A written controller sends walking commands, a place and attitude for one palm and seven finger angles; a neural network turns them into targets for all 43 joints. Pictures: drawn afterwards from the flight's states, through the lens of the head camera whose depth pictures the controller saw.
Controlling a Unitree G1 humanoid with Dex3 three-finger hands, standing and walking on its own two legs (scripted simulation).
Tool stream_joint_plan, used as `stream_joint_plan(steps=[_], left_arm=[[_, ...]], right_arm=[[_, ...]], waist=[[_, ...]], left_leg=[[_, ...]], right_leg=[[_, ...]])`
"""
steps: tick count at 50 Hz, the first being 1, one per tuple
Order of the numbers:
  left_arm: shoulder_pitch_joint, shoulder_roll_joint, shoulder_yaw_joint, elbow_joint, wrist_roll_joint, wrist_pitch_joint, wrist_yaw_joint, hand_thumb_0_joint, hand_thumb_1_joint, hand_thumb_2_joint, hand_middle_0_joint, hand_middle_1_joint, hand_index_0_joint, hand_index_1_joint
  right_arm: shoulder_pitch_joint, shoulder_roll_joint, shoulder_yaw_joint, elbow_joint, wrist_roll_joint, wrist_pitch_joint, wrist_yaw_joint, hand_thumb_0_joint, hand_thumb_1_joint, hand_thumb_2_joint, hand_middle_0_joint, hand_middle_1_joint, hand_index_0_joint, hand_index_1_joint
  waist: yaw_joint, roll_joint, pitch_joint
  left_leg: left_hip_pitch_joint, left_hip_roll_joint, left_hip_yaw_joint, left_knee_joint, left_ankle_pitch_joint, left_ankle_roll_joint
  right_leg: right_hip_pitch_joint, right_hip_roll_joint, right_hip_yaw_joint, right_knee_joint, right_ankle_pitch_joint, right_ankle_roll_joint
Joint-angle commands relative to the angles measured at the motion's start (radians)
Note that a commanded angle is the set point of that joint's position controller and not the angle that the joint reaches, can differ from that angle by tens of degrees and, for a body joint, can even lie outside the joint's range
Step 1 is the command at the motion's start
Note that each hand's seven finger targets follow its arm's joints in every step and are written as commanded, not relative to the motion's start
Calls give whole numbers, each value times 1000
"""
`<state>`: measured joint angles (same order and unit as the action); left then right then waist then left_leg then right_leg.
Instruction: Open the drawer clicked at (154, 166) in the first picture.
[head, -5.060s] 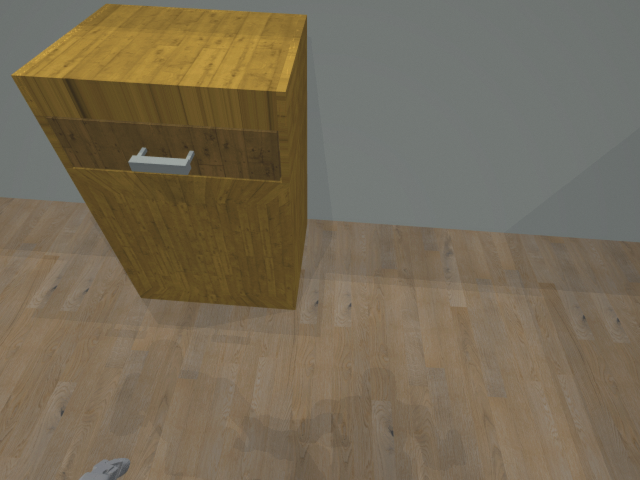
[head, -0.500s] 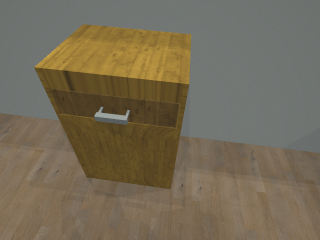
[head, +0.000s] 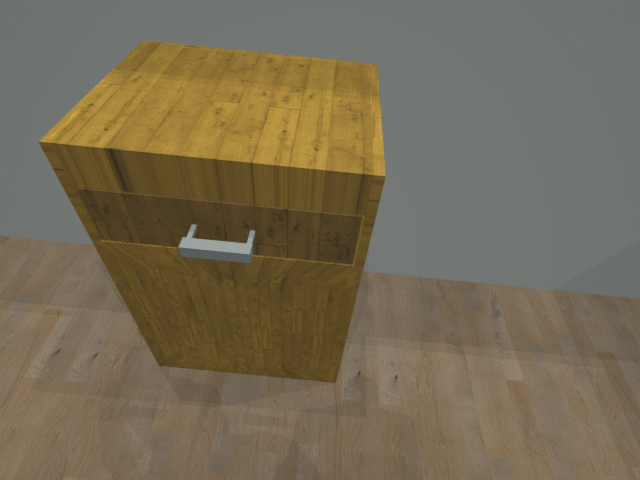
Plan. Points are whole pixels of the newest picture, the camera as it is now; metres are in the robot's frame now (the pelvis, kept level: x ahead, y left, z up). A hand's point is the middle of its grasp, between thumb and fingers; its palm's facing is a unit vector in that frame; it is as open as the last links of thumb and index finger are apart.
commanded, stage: come to a stop and stand still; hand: left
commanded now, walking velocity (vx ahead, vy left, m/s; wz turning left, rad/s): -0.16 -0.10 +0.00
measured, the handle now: (219, 241) +0.54 +0.22 -0.08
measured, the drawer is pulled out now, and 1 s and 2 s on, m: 0.00 0.00 0.00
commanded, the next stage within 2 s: look again from close up in 1.10 s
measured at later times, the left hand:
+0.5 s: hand out of the picture +0.02 +0.16 -0.18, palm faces +0.03 -0.98 -0.21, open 7.3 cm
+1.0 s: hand out of the picture -0.09 +0.10 -0.17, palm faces +0.06 -0.99 -0.13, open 7.4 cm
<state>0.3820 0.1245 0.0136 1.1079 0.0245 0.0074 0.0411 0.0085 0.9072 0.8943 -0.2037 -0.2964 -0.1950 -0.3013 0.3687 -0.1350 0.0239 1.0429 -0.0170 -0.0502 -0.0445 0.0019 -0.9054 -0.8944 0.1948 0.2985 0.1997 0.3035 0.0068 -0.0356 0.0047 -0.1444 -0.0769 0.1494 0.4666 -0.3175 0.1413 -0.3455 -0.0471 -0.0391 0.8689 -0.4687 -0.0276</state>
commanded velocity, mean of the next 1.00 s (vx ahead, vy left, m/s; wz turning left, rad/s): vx -0.01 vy -0.02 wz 0.00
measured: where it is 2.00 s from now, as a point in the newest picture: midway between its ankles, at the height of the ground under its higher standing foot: outside the picture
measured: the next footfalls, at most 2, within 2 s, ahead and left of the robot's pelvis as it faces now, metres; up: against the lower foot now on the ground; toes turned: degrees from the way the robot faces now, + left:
right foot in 0.34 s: +0.04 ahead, -0.13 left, +0.00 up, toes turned -1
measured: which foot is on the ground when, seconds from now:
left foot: down 0.00-1.00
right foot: up 0.00-0.32, down 0.34-1.00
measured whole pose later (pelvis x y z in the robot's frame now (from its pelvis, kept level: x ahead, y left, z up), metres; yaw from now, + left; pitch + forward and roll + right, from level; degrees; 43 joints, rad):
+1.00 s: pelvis -0.04 -0.05 +0.00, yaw +1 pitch -2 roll +0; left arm 0.41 0.10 -0.02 1.10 0.01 -0.01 0.04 0.01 0.91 0.89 -0.20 -0.30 -0.20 -0.30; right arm 0.39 -0.13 0.02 1.10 -0.02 0.01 -0.02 0.00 -0.91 -0.89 0.20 0.30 0.20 0.30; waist -0.01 -0.01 -0.02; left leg -0.21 -0.02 0.11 0.48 -0.24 0.06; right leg -0.25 0.02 -0.08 0.47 -0.19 -0.05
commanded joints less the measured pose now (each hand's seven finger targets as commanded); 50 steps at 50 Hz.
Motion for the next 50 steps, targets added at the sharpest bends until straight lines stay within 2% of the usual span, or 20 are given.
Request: stream_joint_plan(steps=[1, 2, 4, 6, 11, 15, 16, 17, 18, 19, 20, 21, 23, 26, 28, 30, 32, 38, 46, 50], left_arm=[[10, 3, -1, -56, -10, -6, 4, 0, 900, 900, -200, -300, -200, -300], [17, 7, 0, -49, -10, 0, 5, 0, 900, 900, -200, -300, -200, -300], [1, 19, 5, -52, -12, 11, 9, 0, 900, 900, -200, -300, -200, -300], [-29, 29, 11, -52, -13, 19, 11, 0, 900, 900, -200, -300, -200, -300], [-81, 29, 14, -72, -12, 18, 7, 0, 900, 900, -200, -300, -200, -300], [-83, 39, 13, -70, -12, 8, 10, 0, 900, 900, -200, -300, -200, -300], [-9, 106, 1, -19, -5, -13, 36, 0, 900, 900, -200, -300, -200, -300], [43, 122, 9, -22, -3, -32, 27, 0, 900, 900, -200, -300, -200, -300], [30, 97, 2, -36, -15, -34, 27, 0, 900, 900, -200, -300, -200, -300], [-15, 102, -7, -55, -22, -32, 23, 0, 900, 900, -200, -300, -200, -300], [-37, 98, -10, -62, -26, -32, 20, 0, 900, 900, -200, -300, -200, -300], [-47, 97, -11, -71, -28, -30, 19, 0, 900, 900, -200, -300, -200, -300], [-54, 83, -17, -75, -24, -20, 15, 0, 900, 900, -200, -300, -200, -300], [-48, 79, -23, -72, -18, -9, 7, 0, 900, 900, -200, -300, -200, -300], [-40, 85, -27, -74, -12, -9, 1, 0, 900, 900, -200, -300, -200, -300], [-18, 85, -26, -79, -7, -12, -2, 0, 900, 900, -200, -300, -200, -300], [-2, 90, -24, -79, -4, -17, -3, 0, 900, 900, -200, -300, -200, -300], [22, 93, -21, -77, -7, -30, -5, 0, 900, 900, -200, -300, -200, -300], [46, 76, -18, -56, -11, -37, -4, 0, 900, 900, -200, -300, -200, -300], [56, 67, -16, -47, -11, -35, -3, 0, 900, 900, -200, -300, -200, -300]], right_arm=[[83, -99, -13, -2, 4, -1, -11, 0, -900, -900, 200, 300, 200, 300], [73, -97, -15, 1, 8, 0, -12, 0, -900, -900, 200, 300, 200, 300], [75, -87, -21, 12, 8, 5, -16, 0, -900, -900, 200, 300, 200, 300], [74, -77, -25, 24, 5, 14, -19, 0, -900, -900, 200, 300, 200, 300], [73, -70, -35, 47, -2, 22, -19, 0, -900, -900, 200, 300, 200, 300], [79, -54, -35, 65, 0, 23, -17, 0, -900, -900, 200, 300, 200, 300], [8, -168, -46, -10, 22, 19, -2, 0, -900, -900, 200, 300, 200, 300], [-44, -155, -39, -40, 21, 10, 8, 0, -900, -900, 200, 300, 200, 300], [7, -99, -29, -38, 15, 9, 4, 0, -900, -900, 200, 300, 200, 300], [43, -95, -26, -32, 7, 11, 0, 0, -900, -900, 200, 300, 200, 300], [49, -100, -25, -20, 0, 13, -1, 0, -900, -900, 200, 300, 200, 300], [49, -113, -26, -15, 0, 16, -2, 0, -900, -900, 200, 300, 200, 300], [49, -117, -25, -20, -2, 23, -5, 0, -900, -900, 200, 300, 200, 300], [14, -118, -23, -33, -1, 36, 4, 0, -900, -900, 200, 300, 200, 300], [8, -126, -23, -40, -1, 43, 15, 0, -900, -900, 200, 300, 200, 300], [8, -139, -28, -45, -3, 45, 21, 0, -900, -900, 200, 300, 200, 300], [5, -142, -30, -43, -3, 44, 24, 0, -900, -900, 200, 300, 200, 300], [27, -128, -24, -24, 0, 42, 25, 0, -900, -900, 200, 300, 200, 300], [74, -82, -17, 25, 1, 45, 24, 0, -900, -900, 200, 300, 200, 300], [94, -65, -15, 43, -1, 43, 21, 0, -900, -900, 200, 300, 200, 300]], waist=[[10, 63, 58], [14, 78, 53], [9, 98, 56], [3, 112, 72], [-9, 75, 75], [-5, 60, 61], [6, 12, 57], [42, 20, 27], [7, 5, -55], [-17, 63, -107], [-21, 122, -147], [-24, 123, -157], [-23, 105, -63], [-17, 61, 110], [-17, 33, 186], [-18, 18, 210], [-19, 31, 194], [-29, -12, 118], [-33, -16, 123], [-25, 24, 135]], left_leg=[[40, 316, -206, -134, 1045, 28], [31, 304, -190, -142, 1031, -14], [23, 298, -188, -152, 989, -59], [15, 311, -197, -154, 928, -53], [34, 325, -227, -144, 795, -23], [38, 298, -226, -106, 729, -51], [20, 291, -237, 42, 1051, -106], [17, 251, -179, 101, 962, -140], [-44, 187, -193, 71, 755, -169], [-33, 176, -192, 18, 613, -167], [14, 190, -203, 12, 697, -144], [46, 215, -201, 10, 720, -123], [13, 228, -205, -16, 639, -103], [-128, 212, -224, -115, 187, -96], [-205, 203, -240, -183, -93, -93], [-234, 198, -251, -214, -194, -86], [-220, 191, -246, -216, -197, -83], [-126, 163, -202, -145, -119, -80], [-127, 141, -175, -88, -62, -88], [-165, 150, -184, -108, -81, -88]], right_leg=[[-47, -35, 5, -49, 113, 25], [-25, -27, -1, -65, 149, 28], [-7, -18, 0, -85, 175, 28], [-4, -17, 11, -99, 161, 26], [11, -13, 21, -179, 138, 24], [87, -15, 34, -336, 201, 14], [42, -27, 19, -356, 302, 38], [129, -34, -5, -429, 413, 15], [230, -56, 85, -357, 548, -34], [242, -89, 81, -316, 604, -43], [239, -75, 61, -296, 588, -36], [221, -52, 44, -301, 483, -31], [166, -32, 34, -328, 356, -26], [110, -34, 61, -396, 244, -30], [82, -39, 75, -423, 200, -35], [63, -35, 84, -442, 159, -35], [59, -35, 95, -457, 142, -34], [25, -60, 149, -541, 40, -35], [-5, -79, 181, -605, -31, -38], [16, -67, 160, -586, -2, -36]])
